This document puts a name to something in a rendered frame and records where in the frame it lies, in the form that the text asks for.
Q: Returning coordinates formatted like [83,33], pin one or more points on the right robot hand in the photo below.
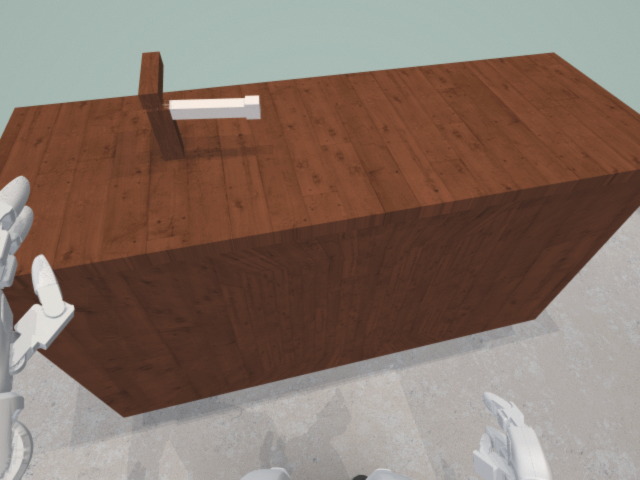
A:
[522,456]

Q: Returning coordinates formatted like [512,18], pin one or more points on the left robot hand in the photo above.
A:
[40,326]

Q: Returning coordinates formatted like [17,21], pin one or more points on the tap lever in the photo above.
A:
[248,107]

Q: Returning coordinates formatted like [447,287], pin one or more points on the counter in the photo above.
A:
[364,214]

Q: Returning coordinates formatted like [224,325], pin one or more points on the robot left forearm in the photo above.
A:
[16,443]

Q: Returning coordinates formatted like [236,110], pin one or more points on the robot left shin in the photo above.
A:
[281,469]

